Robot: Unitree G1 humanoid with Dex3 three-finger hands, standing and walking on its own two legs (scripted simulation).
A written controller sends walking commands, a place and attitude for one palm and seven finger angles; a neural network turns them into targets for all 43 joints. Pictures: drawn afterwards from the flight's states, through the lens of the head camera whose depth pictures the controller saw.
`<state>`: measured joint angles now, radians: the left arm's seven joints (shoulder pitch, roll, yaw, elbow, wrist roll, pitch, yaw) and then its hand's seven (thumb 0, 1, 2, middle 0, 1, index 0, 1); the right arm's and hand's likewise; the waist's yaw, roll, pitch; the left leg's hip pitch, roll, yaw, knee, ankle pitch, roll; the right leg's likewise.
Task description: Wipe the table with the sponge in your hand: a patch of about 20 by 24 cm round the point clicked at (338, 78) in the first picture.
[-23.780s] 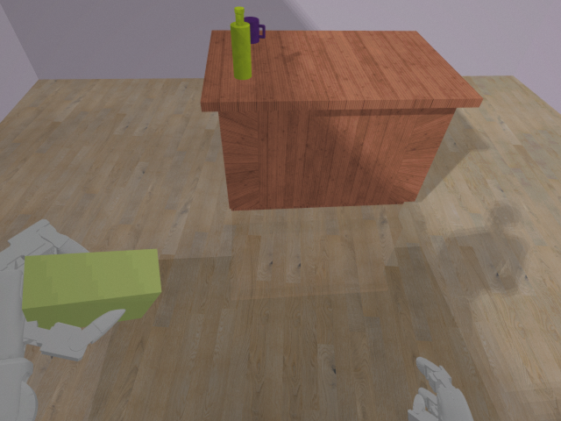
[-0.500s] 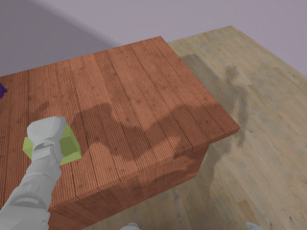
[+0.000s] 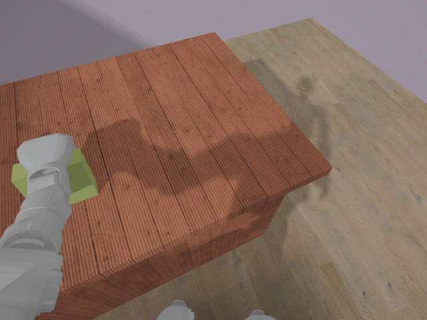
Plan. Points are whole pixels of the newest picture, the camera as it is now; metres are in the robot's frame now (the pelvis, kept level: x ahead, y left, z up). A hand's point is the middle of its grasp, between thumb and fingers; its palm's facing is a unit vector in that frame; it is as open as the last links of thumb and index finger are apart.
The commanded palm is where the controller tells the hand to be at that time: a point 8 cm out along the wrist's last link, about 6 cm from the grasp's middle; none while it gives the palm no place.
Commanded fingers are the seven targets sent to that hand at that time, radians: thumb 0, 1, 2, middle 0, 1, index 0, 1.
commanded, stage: wipe forward along the first lane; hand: left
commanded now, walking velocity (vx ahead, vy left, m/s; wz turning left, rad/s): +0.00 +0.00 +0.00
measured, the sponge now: (62, 186) +0.38 +0.34 -0.03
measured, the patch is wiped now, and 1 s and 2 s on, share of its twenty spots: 0.45 0.75 0.85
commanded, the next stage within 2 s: slide across to the middle lane in 0.24 s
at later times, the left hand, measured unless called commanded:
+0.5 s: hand (56, 154) +0.44 +0.36 +0.01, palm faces -0.15 +0.05 -0.99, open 9.1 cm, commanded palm +0.43 +0.31 +0.05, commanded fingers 0.00 0.10 1.30 -1.20 -1.60 -1.20 -1.60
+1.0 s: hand (92, 139) +0.47 +0.29 +0.02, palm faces -0.12 -0.01 -0.99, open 9.1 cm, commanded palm +0.46 +0.26 +0.06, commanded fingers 0.00 0.10 1.30 -1.20 -1.60 -1.20 -1.60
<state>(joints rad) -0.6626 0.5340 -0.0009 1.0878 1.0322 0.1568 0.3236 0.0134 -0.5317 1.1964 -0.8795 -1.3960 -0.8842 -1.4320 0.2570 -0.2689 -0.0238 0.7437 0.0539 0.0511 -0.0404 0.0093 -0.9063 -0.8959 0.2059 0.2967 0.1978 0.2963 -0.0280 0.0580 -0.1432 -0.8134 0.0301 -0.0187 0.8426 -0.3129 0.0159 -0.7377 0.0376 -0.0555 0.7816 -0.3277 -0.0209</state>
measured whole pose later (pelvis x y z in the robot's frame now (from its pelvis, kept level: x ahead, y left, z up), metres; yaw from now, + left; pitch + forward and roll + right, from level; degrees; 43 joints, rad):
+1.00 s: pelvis +0.04 +0.02 +0.01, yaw +0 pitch +17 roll -3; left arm -0.78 0.38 -0.10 1.14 1.02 0.30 0.37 0.00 -0.47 1.17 -0.83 -1.45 -0.83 -1.49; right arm 0.23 -0.23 -0.03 0.77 0.03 0.10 0.02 0.01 -0.91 -0.90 0.21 0.30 0.20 0.30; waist -0.05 0.05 -0.16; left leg -0.72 0.01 0.01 0.76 -0.34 0.05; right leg -0.63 0.02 -0.03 0.67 -0.34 0.01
